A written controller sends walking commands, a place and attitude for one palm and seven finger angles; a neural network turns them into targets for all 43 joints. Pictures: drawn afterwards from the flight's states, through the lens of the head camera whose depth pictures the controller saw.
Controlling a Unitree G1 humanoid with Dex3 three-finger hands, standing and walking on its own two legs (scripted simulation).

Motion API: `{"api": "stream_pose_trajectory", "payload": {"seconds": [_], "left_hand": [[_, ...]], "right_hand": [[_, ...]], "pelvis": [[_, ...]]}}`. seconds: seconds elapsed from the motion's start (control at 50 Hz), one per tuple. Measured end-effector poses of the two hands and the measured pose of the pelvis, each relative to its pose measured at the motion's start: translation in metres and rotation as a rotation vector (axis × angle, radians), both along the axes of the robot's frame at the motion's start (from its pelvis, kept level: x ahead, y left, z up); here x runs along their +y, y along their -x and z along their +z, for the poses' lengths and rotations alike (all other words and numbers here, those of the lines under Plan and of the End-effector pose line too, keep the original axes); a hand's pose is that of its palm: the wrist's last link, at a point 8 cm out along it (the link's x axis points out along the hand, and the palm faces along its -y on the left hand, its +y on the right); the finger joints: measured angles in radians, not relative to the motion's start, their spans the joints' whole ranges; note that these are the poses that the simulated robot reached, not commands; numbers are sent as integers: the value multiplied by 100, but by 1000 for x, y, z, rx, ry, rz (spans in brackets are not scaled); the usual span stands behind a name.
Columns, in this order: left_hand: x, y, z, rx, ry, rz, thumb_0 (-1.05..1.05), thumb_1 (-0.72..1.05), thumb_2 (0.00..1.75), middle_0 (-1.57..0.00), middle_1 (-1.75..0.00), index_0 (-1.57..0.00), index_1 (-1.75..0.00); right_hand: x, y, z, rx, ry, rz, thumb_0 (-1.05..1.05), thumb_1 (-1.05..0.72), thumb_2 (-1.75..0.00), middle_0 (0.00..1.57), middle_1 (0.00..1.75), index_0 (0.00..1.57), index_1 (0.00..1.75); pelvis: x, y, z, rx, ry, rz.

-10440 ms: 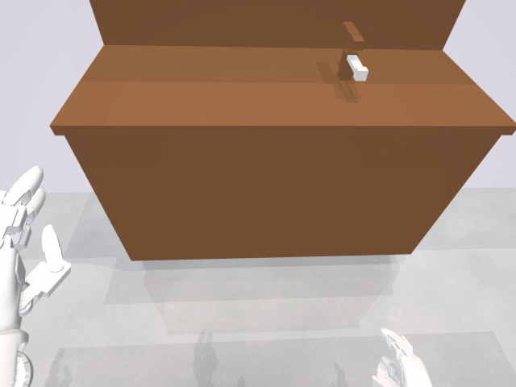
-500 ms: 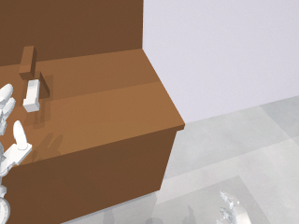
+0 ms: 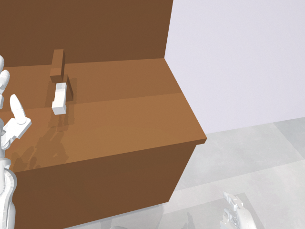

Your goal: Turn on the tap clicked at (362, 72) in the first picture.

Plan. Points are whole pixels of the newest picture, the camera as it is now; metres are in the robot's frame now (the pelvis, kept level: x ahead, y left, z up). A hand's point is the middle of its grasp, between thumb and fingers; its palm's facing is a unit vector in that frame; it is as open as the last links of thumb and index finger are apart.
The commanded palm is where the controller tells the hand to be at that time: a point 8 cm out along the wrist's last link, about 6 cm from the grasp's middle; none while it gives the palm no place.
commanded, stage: come to a stop and stand still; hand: left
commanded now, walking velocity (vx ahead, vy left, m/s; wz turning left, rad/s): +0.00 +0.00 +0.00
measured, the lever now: (59, 107) +0.36 +0.32 +0.09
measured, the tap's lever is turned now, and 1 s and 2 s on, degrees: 0 0 0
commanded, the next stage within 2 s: look again from close up in 0.52 s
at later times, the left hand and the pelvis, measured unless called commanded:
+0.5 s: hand (13, 128) +0.22 +0.32 +0.18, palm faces +0.37 -0.85 -0.38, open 7.5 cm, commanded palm +0.16 +0.35 +0.18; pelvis +0.00 +0.07 +0.01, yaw -1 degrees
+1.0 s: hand (44, 124) +0.25 +0.27 +0.17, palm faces +0.36 -0.86 -0.36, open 7.5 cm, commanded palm +0.19 +0.31 +0.18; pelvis +0.03 +0.03 +0.01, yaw -1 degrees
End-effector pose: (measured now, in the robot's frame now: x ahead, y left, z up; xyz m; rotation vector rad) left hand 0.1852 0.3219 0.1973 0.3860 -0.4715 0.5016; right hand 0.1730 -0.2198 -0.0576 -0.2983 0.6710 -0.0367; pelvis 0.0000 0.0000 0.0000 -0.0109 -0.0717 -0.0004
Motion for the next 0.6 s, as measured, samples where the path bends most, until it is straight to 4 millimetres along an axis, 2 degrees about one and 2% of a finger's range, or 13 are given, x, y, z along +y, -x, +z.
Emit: {"api": "stream_pose_trajectory", "payload": {"seconds": [0.06, 0.12, 0.24, 0.32, 0.46, 0.6], "left_hand": [[-4, -7, 1, -38, 25, -99, 1, 89, 90, -20, -30, -20, -30], [-4, -10, -2, 20, -20, -188, 1, 89, 90, -20, -30, -20, -30], [25, -5, -6, 130, -149, -187, 1, 88, 90, -21, -30, -21, -30], [40, 0, -6, 151, -126, -140, 1, 88, 90, -21, -30, -21, -30], [37, 4, -10, 166, -73, -135, 1, 89, 90, -21, -30, -21, -30], [32, 4, -8, 188, -74, -115, 1, 88, 90, -21, -30, -21, -30]], "right_hand": [[11, 4, 8, -53, -6, -33, 1, -90, -89, 20, 30, 20, 30], [27, 15, 13, -68, -36, -84, 1, -90, -89, 20, 30, 20, 30], [59, 34, 0, 17, -79, -76, 1, -90, -89, 20, 30, 20, 30], [75, 40, -12, 90, -87, -44, 1, -90, -89, 21, 30, 20, 30], [88, 29, -13, 77, -95, -32, 2, -90, -89, 21, 30, 20, 30], [82, 6, -1, 4, -96, -28, 2, -90, -89, 21, 30, 20, 30]], "pelvis": [[21, 1, -1, -12, 8, -13], [38, 1, 3, -6, 6, -33], [54, -1, 4, 48, -2, -23], [65, 2, 6, 54, 15, -18], [72, 2, 7, 55, 6, -16], [66, -2, 9, 53, 4, -17]]}}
